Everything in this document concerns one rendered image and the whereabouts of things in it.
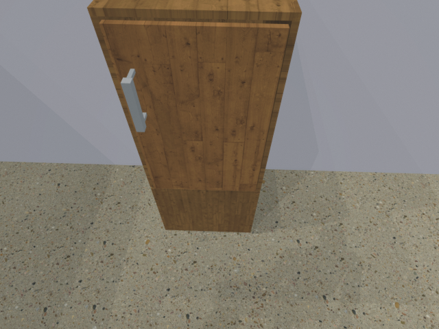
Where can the cupboard door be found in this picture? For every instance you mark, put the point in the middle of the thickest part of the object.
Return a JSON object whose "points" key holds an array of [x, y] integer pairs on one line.
{"points": [[208, 90]]}

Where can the handle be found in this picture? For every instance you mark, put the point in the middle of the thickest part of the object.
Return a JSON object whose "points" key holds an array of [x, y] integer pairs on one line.
{"points": [[132, 99]]}

